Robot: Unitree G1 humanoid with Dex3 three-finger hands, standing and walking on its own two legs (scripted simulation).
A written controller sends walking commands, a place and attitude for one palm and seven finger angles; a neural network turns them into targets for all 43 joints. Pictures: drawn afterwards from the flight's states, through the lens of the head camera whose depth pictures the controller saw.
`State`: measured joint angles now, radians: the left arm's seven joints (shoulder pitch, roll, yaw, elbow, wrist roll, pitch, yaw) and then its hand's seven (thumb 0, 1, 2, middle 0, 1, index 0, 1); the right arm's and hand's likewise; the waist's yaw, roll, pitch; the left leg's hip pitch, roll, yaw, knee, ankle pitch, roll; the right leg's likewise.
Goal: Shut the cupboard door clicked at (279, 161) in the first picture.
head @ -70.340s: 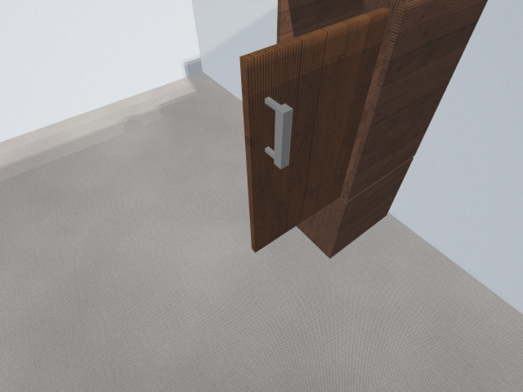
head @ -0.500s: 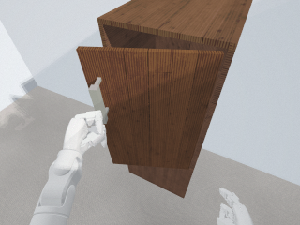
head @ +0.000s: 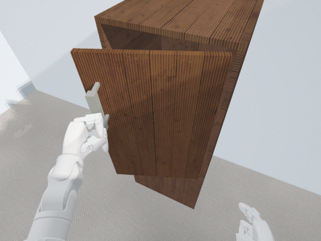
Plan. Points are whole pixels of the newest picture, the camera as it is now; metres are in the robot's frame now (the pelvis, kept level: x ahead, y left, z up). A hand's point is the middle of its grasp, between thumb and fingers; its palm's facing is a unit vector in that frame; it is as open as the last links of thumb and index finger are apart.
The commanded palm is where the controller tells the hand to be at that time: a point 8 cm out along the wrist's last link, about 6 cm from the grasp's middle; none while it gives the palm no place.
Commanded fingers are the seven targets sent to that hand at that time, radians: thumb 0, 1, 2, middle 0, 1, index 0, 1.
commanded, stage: push the door shut along its arc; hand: left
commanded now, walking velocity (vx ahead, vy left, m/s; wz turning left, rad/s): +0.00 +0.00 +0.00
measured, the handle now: (100, 107) +0.43 +0.19 +0.11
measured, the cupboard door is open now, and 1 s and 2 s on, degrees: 21 7 0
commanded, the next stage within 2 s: pull the fist back off the door in 1.76 s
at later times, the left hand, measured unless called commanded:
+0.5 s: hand (105, 123) +0.37 +0.16 +0.11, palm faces -0.10 -0.99 -0.05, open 3.2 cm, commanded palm +0.36 +0.20 +0.11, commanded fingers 0.00 0.90 0.90 -1.30 -1.50 -1.30 -1.50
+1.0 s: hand (116, 107) +0.43 +0.15 +0.11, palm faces -0.23 -0.97 -0.03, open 3.2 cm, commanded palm +0.43 +0.18 +0.11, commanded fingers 0.00 0.90 0.90 -1.30 -1.50 -1.30 -1.50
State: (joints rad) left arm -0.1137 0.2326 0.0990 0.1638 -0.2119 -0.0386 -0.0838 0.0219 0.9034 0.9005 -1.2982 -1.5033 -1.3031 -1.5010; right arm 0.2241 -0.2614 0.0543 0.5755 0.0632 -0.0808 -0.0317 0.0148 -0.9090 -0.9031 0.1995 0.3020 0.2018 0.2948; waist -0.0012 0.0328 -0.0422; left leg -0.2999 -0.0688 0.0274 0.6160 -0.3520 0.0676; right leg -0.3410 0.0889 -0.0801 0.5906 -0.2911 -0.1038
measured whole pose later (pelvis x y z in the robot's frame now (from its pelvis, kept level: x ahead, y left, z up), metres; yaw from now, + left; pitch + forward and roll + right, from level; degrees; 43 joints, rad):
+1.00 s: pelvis -0.01 +0.04 -0.01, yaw +1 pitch +7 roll -1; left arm -0.75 0.29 0.08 0.96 -0.20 -0.25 -0.27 0.02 0.90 0.90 -1.31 -1.50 -1.31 -1.50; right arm 0.33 -0.28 0.05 0.67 0.05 -0.07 0.00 0.01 -0.91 -0.90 0.20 0.30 0.20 0.29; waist -0.08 0.01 -0.05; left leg -0.42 -0.12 0.04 0.65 -0.34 0.12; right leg -0.48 0.03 -0.07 0.66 -0.31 -0.06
